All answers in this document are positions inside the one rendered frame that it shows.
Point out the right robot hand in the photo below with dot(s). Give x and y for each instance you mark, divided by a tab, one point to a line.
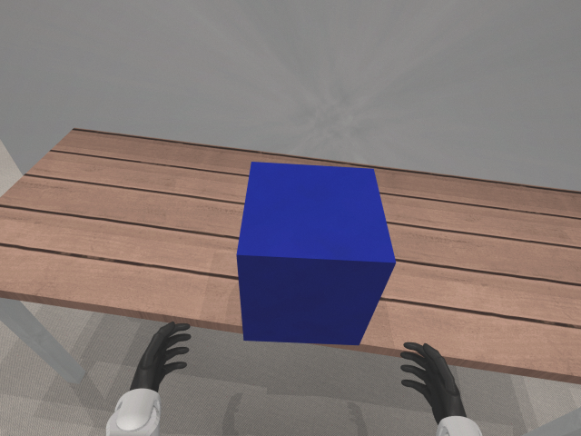
440	390

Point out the table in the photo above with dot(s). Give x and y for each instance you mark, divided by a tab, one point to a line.
488	273

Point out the left robot forearm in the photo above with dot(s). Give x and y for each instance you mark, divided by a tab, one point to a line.
137	413

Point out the carton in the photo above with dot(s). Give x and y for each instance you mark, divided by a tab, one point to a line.
314	254

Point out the left robot hand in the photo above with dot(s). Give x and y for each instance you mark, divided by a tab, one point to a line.
151	369

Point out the right robot forearm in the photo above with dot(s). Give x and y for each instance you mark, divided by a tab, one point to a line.
457	426

